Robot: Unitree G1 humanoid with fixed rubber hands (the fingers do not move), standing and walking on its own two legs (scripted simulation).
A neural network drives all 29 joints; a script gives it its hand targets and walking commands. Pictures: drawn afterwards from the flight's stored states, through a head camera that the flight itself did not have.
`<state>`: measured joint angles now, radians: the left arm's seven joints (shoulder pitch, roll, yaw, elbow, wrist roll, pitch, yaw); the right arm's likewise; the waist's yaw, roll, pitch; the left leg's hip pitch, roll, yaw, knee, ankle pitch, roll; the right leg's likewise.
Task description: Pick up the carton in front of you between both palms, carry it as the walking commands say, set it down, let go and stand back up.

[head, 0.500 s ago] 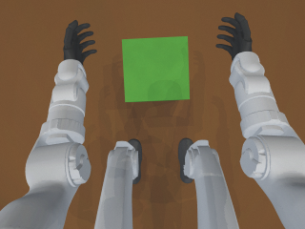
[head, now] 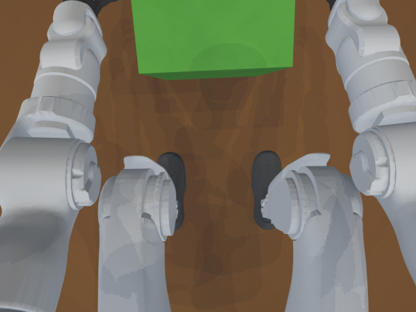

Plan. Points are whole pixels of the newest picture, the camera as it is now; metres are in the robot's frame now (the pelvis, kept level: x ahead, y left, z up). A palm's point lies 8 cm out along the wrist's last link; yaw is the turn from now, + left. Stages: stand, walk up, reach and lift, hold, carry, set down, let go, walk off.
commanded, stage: reach and lift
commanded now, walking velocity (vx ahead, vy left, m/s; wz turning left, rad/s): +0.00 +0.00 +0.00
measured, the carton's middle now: (211, 15) +0.54 +0.02 -0.26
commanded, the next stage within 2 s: none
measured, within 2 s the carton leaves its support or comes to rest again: leaves its support in 0.92 s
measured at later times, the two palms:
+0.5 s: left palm (100, 3) +0.54 +0.18 -0.19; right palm out of the picture +0.56 -0.15 -0.19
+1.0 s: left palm out of the picture +0.55 +0.16 -0.15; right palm out of the picture +0.56 -0.14 -0.16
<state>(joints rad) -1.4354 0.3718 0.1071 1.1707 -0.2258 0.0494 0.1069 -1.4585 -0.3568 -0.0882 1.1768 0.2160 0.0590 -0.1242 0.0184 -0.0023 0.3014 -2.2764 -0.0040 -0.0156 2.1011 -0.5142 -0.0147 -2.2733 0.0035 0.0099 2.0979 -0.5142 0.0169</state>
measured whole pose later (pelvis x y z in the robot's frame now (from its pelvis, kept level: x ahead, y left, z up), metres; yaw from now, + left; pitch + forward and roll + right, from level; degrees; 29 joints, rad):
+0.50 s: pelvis +0.01 +0.00 -0.01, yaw +1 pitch +38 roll +1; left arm -1.43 0.32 0.08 1.17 -0.24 0.01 0.12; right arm -1.48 -0.35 -0.03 1.21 0.24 0.02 -0.11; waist 0.02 0.00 0.33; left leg -2.28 -0.01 -0.01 2.17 -0.56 -0.02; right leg -2.28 0.00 0.02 2.17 -0.56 0.01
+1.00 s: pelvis +0.01 +0.00 -0.03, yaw +0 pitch +37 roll +0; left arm -1.38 0.24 0.17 0.95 -0.16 0.22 0.17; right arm -1.40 -0.26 -0.13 0.98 0.13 0.22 -0.19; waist 0.03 0.01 0.26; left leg -2.30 -0.02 -0.02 2.21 -0.55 -0.03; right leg -2.30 0.02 0.02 2.21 -0.55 0.02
